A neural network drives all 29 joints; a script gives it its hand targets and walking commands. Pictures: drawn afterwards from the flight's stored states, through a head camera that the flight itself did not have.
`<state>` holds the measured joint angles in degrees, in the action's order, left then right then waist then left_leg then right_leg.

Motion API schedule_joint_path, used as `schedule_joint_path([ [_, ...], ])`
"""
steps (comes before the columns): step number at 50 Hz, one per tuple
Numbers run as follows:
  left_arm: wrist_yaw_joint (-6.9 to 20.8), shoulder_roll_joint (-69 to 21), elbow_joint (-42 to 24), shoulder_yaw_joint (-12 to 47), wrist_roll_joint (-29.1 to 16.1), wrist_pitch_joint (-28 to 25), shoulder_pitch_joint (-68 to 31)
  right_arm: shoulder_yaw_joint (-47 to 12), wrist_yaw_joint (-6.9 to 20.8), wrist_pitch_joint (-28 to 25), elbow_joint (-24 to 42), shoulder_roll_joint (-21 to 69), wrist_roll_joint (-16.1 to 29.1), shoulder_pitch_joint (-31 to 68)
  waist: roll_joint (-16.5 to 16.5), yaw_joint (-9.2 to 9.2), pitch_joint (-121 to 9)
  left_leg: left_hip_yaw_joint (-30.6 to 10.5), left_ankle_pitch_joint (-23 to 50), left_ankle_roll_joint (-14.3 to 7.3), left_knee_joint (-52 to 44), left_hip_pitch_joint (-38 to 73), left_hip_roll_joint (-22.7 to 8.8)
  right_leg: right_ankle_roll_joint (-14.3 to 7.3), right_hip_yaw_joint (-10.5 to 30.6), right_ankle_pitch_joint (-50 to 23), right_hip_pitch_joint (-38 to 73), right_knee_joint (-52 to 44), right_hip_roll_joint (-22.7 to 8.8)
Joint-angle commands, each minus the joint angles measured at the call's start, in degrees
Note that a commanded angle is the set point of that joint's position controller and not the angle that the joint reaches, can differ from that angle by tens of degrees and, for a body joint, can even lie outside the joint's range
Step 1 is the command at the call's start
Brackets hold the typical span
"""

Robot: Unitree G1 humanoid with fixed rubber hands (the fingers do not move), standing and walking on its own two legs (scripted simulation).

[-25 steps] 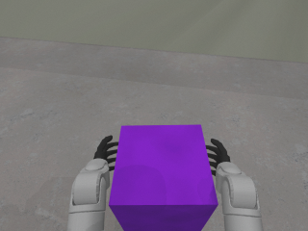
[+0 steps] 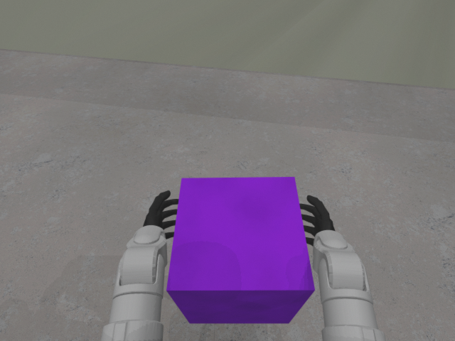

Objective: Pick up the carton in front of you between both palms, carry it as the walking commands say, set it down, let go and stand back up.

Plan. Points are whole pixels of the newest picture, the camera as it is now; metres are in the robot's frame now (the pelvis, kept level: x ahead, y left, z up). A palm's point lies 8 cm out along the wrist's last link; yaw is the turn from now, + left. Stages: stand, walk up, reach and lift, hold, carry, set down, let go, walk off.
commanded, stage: carry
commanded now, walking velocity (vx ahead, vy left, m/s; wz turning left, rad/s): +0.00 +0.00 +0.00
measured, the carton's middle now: (238, 255) +0.29 +0.00 -0.04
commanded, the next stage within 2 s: hold in 0.56 s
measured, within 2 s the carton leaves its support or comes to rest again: neither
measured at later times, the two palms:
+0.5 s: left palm (152, 240) +0.28 +0.15 +0.04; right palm (323, 245) +0.28 -0.15 +0.04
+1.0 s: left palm (147, 259) +0.24 +0.15 +0.05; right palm (330, 263) +0.24 -0.15 +0.05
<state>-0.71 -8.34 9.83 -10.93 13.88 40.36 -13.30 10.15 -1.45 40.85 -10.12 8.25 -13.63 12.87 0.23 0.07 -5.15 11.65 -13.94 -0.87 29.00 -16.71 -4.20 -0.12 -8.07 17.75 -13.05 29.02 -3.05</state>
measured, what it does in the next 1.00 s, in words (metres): shifts its weight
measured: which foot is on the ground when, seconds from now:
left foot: down 0.00-1.00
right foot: down 0.00-1.00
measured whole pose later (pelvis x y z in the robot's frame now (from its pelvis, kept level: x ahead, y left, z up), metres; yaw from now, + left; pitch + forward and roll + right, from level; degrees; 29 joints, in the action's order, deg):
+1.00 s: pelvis -0.06 +0.00 +0.00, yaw -1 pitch -10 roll +0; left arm 0.8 -9.6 15.7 -16.1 18.0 40.8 -18.5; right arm 15.6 0.8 39.5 -18.7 9.7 -17.4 18.9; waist 1.0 0.9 5.0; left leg 2.1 -8.7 -0.9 23.9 -6.1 -0.1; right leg -0.9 -0.8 12.9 -3.4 25.8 0.0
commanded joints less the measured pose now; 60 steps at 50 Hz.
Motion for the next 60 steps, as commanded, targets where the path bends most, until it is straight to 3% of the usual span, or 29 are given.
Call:
schedule_joint_path([
  [1,12.07,-50.02,-1.98,31.57,-13.18,0.03,-22.46,-31.46,12.64,-0.88,4.36,49.82,13.92,25.46,-0.20,-0.05,-14.16,-6.25,14.87,0.04,-2.74,8.13,-6.08,-0.72,5.16,-14.80,1.76,-3.74,-6.17],
  [28,12.21,-50.29,-2.49,31.83,-13.50,0.11,-23.62,-31.62,12.77,-0.83,4.68,50.04,14.14,26.63,-0.31,-0.06,-13.66,-6.75,12.22,-0.10,-3.54,6.85,-6.18,-0.87,5.59,-12.23,0.56,-4.36,-6.16],
  [29,12.59,-51.32,-3.50,30.90,-12.94,0.59,-17.67,-30.14,13.13,-0.43,4.60,51.67,13.42,20.10,1.82,0.33,-8.26,-15.23,28.45,-1.07,-5.36,19.81,8.64,-1.53,12.41,-27.05,4.71,-7.68,7.93],
  [30,12.23,-50.37,-4.98,30.24,-12.23,-0.25,-18.33,-30.38,12.86,-1.25,7.72,50.62,12.97,22.20,1.47,0.17,-11.08,-16.75,33.34,-1.22,-5.30,23.62,7.59,-1.58,13.92,-30.72,4.91,-7.36,7.39],
  [31,12.21,-49.38,-5.41,29.53,-11.87,-0.28,-18.51,-29.44,12.99,-1.37,7.10,49.09,12.26,22.17,0.53,0.13,-10.83,-16.57,27.45,-0.81,-6.29,24.41,7.55,-1.62,13.65,-23.84,5.15,-8.92,6.96],
  [34,11.63,-48.99,-4.73,30.09,-12.03,-0.86,-19.26,-28.99,12.45,-2.20,6.20,49.01,12.45,22.24,-0.05,0.11,-9.95,-17.03,31.07,-0.33,-6.22,26.18,7.88,-1.07,14.33,-27.15,6.68,-9.07,7.36],
  [38,11.75,-49.13,-4.45,30.06,-11.57,-0.90,-21.15,-27.69,12.54,-2.59,4.15,48.85,11.71,23.32,-0.76,-0.36,-8.06,-16.42,21.33,0.19,-7.76,25.34,8.18,-1.32,14.02,-17.78,6.07,-10.77,7.23],
  [46,13.56,-51.12,0.42,27.05,-10.41,-0.74,-27.12,-25.55,14.35,-2.84,-0.68,50.82,10.82,30.84,0.61,0.38,-2.51,-15.88,5.50,-0.37,-8.22,22.81,7.91,-2.43,14.07,-2.89,0.40,-12.00,5.81],
  [49,15.05,-51.42,6.46,22.68,-8.76,-1.89,-35.54,-21.62,15.32,-4.42,-7.82,51.54,8.77,38.45,2.41,0.65,0.12,-15.75,-3.49,-0.56,-6.53,21.45,7.99,-3.49,13.81,6.52,-3.02,-11.65,4.96],
  [52,16.14,-52.22,15.41,17.08,-6.37,-4.02,-45.86,-15.02,16.05,-7.04,-16.70,51.46,5.33,48.11,1.28,0.53,0.95,-16.49,-11.38,-0.30,-5.80,17.63,7.63,-3.83,13.33,12.23,-3.35,-9.15,5.11],
  [56,14.06,-49.78,25.61,5.89,-0.56,-6.55,-51.24,-2.39,14.52,-9.85,-26.18,46.45,-1.42,53.65,-2.53,-0.32,3.00,-17.58,-17.31,-0.36,-5.60,10.11,6.75,-3.25,12.45,11.01,-2.73,-3.61,6.70],
  [60,11.28,-40.77,30.85,-5.90,6.63,-9.22,-49.34,7.39,12.27,-11.99,-30.70,38.16,-7.84,51.99,-1.37,-0.15,4.51,-16.95,-14.66,-0.25,-1.55,6.49,8.11,-2.90,11.89,10.49,-9.30,-0.68,6.80],
])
